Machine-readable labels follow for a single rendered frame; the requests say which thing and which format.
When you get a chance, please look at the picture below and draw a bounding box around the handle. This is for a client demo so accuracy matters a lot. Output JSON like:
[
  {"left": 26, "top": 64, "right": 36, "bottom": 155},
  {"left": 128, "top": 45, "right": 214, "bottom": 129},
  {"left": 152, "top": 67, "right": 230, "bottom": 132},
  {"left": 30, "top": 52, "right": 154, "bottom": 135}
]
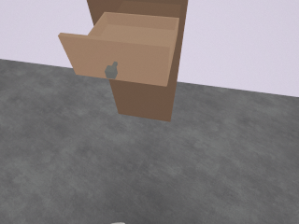
[{"left": 105, "top": 62, "right": 118, "bottom": 79}]

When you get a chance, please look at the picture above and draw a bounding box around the cabinet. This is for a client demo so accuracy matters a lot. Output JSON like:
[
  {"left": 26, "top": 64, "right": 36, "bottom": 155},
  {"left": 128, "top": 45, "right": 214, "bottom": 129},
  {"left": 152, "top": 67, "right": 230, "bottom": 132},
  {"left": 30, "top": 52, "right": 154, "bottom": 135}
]
[{"left": 87, "top": 0, "right": 189, "bottom": 122}]

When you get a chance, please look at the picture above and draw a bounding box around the drawer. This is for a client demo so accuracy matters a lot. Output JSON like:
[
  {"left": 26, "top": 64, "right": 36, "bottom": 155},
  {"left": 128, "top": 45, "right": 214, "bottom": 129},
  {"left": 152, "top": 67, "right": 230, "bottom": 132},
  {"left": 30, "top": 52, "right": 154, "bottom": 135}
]
[{"left": 58, "top": 12, "right": 179, "bottom": 87}]

